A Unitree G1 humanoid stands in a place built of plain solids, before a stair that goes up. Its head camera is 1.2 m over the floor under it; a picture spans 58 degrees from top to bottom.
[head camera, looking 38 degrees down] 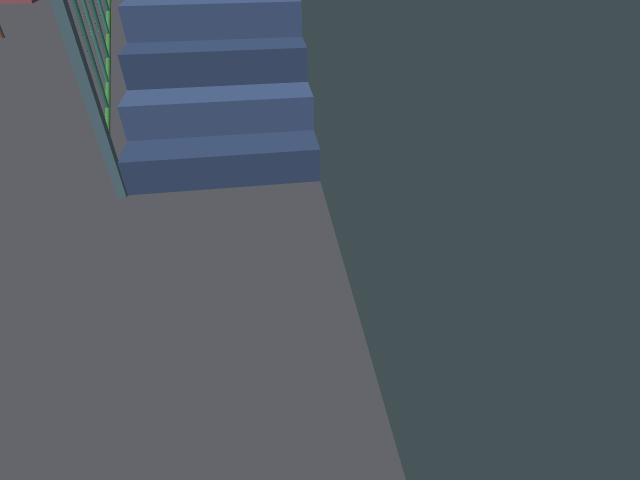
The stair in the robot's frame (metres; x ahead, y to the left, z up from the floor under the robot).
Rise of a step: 0.19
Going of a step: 0.25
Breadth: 1.01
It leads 8 degrees to the left of straight ahead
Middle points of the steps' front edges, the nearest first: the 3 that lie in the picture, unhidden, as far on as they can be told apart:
1.98 0.50 0.19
2.23 0.54 0.38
2.47 0.57 0.56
